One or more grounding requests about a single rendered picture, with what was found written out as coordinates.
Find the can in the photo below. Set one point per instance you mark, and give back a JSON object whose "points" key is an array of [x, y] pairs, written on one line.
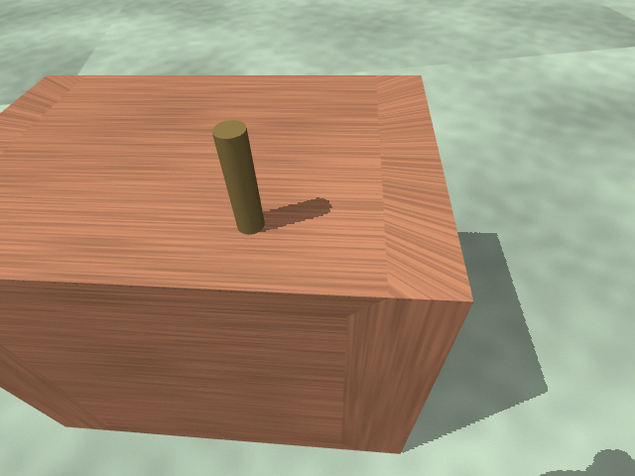
{"points": [[233, 149]]}

